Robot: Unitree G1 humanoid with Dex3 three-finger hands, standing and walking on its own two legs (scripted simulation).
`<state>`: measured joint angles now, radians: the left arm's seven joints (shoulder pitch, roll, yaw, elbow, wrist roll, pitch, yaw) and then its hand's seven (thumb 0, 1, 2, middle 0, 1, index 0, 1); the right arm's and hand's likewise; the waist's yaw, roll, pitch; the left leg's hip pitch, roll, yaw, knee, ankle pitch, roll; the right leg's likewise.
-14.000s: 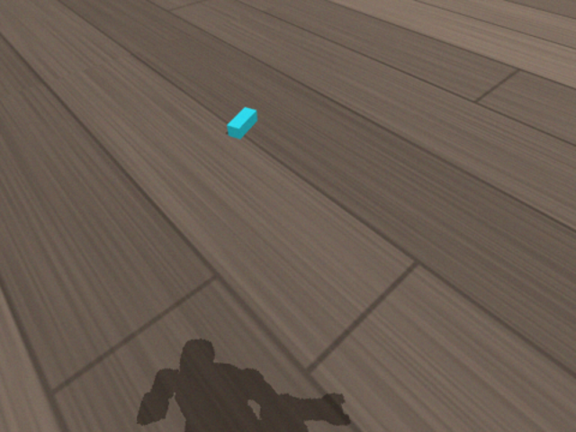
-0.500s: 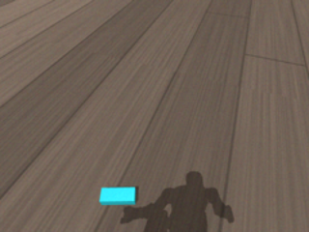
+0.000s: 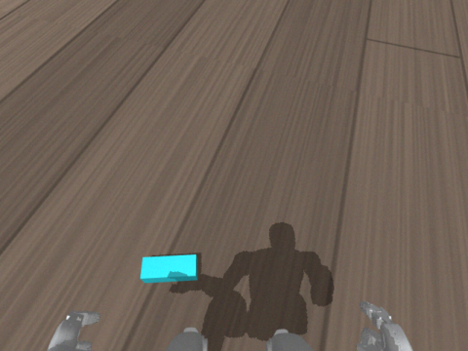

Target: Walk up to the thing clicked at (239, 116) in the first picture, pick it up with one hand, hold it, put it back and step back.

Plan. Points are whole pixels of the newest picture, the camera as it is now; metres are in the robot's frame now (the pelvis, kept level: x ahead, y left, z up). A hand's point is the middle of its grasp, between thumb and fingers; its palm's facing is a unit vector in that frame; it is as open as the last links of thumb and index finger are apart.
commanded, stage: rise first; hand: left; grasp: from above
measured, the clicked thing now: (170, 268) +0.43 +0.25 -0.69
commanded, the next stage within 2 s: none
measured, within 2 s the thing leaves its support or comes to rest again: neither
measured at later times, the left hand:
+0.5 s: hand out of the picture +0.12 +0.27 -0.19, palm faces -0.18 -0.85 -0.49, open 14.2 cm
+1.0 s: hand (124, 306) +0.25 +0.30 -0.39, palm faces -0.46 -0.40 -0.79, open 14.1 cm
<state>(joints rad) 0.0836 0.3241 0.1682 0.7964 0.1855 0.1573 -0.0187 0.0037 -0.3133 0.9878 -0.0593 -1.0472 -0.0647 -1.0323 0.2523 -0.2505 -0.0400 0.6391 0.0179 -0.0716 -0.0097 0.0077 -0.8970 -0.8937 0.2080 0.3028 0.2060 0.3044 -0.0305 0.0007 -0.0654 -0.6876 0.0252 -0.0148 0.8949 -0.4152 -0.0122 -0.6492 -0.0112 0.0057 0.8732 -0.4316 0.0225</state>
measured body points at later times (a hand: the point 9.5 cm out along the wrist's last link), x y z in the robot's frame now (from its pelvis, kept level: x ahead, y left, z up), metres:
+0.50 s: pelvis -0.01 +0.00 -0.06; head +0.10 +0.02 +0.38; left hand +0.13 +0.31 -0.16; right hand +0.17 -0.25 -0.15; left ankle +0.01 +0.12 -0.69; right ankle +0.00 -0.14 -0.69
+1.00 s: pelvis -0.07 -0.01 -0.26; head +0.13 +0.01 +0.15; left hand +0.27 +0.32 -0.34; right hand +0.09 -0.28 -0.39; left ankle +0.01 +0.12 -0.69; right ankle +0.00 -0.14 -0.69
